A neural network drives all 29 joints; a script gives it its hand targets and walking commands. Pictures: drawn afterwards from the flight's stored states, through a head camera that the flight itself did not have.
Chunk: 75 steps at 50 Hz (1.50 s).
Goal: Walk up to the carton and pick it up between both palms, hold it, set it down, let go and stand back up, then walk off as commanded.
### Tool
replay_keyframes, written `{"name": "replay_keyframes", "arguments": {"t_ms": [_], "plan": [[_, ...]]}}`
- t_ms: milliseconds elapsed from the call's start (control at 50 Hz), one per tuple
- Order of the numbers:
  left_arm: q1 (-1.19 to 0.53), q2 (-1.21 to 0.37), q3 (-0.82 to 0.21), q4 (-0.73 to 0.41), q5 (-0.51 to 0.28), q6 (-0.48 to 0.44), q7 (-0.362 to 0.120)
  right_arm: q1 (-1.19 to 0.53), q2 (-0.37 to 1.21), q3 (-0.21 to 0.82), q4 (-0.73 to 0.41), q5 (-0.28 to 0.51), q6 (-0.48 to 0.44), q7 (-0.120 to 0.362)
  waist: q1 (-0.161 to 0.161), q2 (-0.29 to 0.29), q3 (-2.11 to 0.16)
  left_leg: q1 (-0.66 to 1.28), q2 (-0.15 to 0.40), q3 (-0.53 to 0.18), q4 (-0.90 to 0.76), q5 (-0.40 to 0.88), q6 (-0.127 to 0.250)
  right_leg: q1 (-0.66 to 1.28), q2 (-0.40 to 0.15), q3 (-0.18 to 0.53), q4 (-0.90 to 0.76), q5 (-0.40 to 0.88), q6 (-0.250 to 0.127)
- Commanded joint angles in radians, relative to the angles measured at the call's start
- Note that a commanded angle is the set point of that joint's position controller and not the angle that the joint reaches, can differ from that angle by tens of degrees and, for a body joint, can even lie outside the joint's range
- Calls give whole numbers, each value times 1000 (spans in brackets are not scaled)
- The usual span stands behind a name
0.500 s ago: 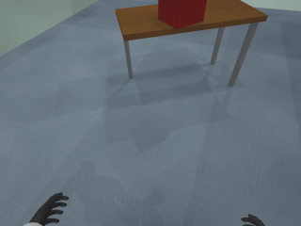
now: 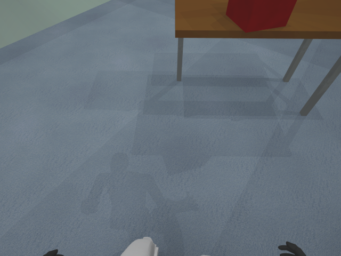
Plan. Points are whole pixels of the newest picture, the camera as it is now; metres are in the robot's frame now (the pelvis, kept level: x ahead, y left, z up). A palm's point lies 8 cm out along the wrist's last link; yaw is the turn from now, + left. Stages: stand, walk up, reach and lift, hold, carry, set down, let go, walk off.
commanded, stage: walk up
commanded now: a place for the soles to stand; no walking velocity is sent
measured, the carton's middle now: out of the picture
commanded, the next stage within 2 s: none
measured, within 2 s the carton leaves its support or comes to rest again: neither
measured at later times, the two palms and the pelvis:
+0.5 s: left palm (92, 250) +0.14 +0.20 -0.08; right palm (330, 211) +0.27 -0.40 -0.09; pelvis +0.13 -0.12 +0.00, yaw +4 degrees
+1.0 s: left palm (145, 190) +0.28 +0.10 -0.06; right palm out of the picture +0.41 -0.51 -0.09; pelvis +0.27 -0.23 +0.00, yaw +4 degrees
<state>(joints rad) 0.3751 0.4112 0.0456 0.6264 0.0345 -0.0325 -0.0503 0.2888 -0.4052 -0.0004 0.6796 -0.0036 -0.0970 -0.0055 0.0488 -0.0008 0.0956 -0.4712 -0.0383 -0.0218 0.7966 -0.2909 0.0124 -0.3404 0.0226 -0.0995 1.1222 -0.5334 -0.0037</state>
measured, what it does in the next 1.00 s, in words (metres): walks ahead: right foot, then left foot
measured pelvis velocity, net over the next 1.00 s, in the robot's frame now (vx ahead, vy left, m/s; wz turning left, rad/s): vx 0.27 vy -0.23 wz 0.07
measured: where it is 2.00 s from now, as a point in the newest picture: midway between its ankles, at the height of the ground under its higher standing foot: (233, 198)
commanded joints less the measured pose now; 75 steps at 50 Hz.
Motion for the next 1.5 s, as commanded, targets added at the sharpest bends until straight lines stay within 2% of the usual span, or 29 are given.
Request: {"name": "replay_keyframes", "arguments": {"t_ms": [0,120,160,180,200,240,340,440,460,500,520,680,700,740,760,800,860,920,1000,1040,1080,1100,1240,1260,1300,1320,1340,1400,1480], "plan": [[-108,262,111,-70,4,-13,-11,65,-340,-143,2,4,-10,-40,-67,111,42,247,349,-626,-512,-504,282,-458,-112,211,114,40,-4],[-29,247,125,29,-2,-19,-26,-35,-379,-155,-10,-22,-22,-18,-25,155,40,-31,306,-426,-400,-476,252,-122,-105,116,-304,17,-22],[233,267,151,109,2,-43,-10,-115,-287,-125,-49,-37,-12,-12,127,-62,-74,-297,133,-137,55,-353,121,361,-42,134,-582,27,-32],[286,363,174,109,12,-50,4,-108,-139,-83,-63,-29,-11,-14,177,-409,-42,-537,-89,7,462,-316,28,387,-253,601,-796,-309,-44],[132,403,166,34,7,-54,9,-144,-208,-87,-74,-15,-13,-32,113,-343,20,-622,-78,-58,489,-300,26,322,-413,920,-950,-311,-144],[69,378,160,21,-10,-47,18,-83,-299,-97,-10,2,-22,-24,61,-138,15,-529,17,-85,486,-173,25,342,-370,749,-833,63,-128],[135,302,141,-5,-1,-40,30,-93,-249,-103,-28,1,-19,-11,71,-140,-94,-355,53,55,182,-180,15,420,-284,427,-636,756,-108],[6,282,113,-51,-32,-26,26,14,-173,-90,-19,7,-38,-15,-31,-56,-168,153,-39,185,-299,132,43,192,-186,176,-414,859,-86],[13,219,94,-78,-39,-33,28,179,-252,-126,37,-8,-39,-27,-104,58,-297,480,23,69,-259,215,111,-22,-127,126,-166,815,-13],[-7,143,61,-104,-37,-34,18,338,-416,-176,38,-16,-34,-49,-172,215,-386,788,452,-759,-310,-85,329,-507,-8,87,202,-21,52],[-124,272,89,-106,-11,-24,23,294,-427,-181,37,30,-26,-53,-200,128,-282,646,504,-861,-409,-245,412,-548,-42,180,280,-87,39],[28,253,125,15,-7,-38,-5,-12,-375,-146,-20,-9,-22,-35,-10,120,-38,33,322,-389,-196,-21,258,-84,-103,168,-372,6,-33],[182,252,133,83,4,-44,3,-97,-336,-136,-40,-11,-17,-27,101,20,-100,-140,215,-239,8,-73,177,210,-54,127,-496,105,-28],[244,380,165,78,5,-67,19,-105,-149,-76,-83,-9,-11,-29,141,-449,-97,-567,-73,36,491,-323,18,403,-363,795,-844,-60,-83],[131,408,159,41,-7,-53,22,-163,-278,-105,-71,-14,-9,-47,109,-277,7,-637,-18,-66,557,-332,29,341,-422,951,-899,-63,-135],[56,338,148,14,-19,-54,32,-73,-278,-92,0,5,-17,-29,38,-83,3,-514,65,-60,510,-155,30,332,-354,733,-800,351,-78],[78,288,138,3,-4,-47,44,-53,-253,-93,-13,5,-8,-18,49,-199,-102,-389,76,54,305,-152,25,407,-217,424,-612,888,-44],[156,263,137,1,-19,-37,45,-152,-248,-83,-45,2,-11,-21,111,-124,-113,-420,47,106,77,-119,11,534,-203,399,-567,942,-74],[86,270,126,-26,-35,-36,46,-68,-205,-89,-41,4,-13,-28,20,-56,-128,-42,-9,189,-161,26,50,263,-161,286,-477,1018,-14],[30,185,83,-86,-37,-43,49,222,-262,-134,41,-15,-23,-44,-129,116,-304,516,35,40,-227,149,129,-69,-113,198,-80,878,26],[-41,213,81,-114,-35,-40,35,345,-412,-189,41,-1,-23,-55,-217,212,-357,759,487,-798,-382,-150,420,-569,37,110,338,-52,90],[-58,280,83,-110,-20,-30,38,283,-406,-181,24,29,-14,-57,-216,116,-314,703,534,-830,-397,-267,446,-576,-28,196,384,-65,79],[125,233,124,38,-18,-23,-15,-90,-386,-150,-20,-22,-6,-37,29,244,-18,-137,299,-286,-295,-358,218,9,-114,156,-298,4,-12],[288,239,141,106,-18,-34,-2,-165,-337,-136,-37,-30,-1,-25,126,108,-63,-222,206,-149,-17,-281,157,247,-50,95,-505,78,-18],[321,347,151,101,6,-60,31,-66,-80,-56,-64,-23,0,-33,138,-434,-99,-550,-53,-7,591,-359,24,394,-237,560,-653,0,-32],[215,417,163,40,1,-57,35,-134,-207,-91,-79,-19,-1,-41,112,-367,-49,-566,-38,-78,601,-346,32,267,-414,971,-898,-62,-95],[81,384,145,11,-15,-56,35,-114,-304,-99,-42,-3,-5,-42,49,-232,32,-568,16,-109,591,-261,29,259,-426,985,-914,-29,-142],[70,301,138,3,-17,-58,55,-38,-284,-99,-1,7,-4,-24,20,-81,-11,-455,115,-25,455,-134,17,318,-305,591,-665,614,-107],[109,275,124,-25,-7,-44,50,-116,-238,-87,-36,4,-4,-18,58,-129,-63,-375,72,72,171,-181,25,375,-240,411,-596,782,-131]]}}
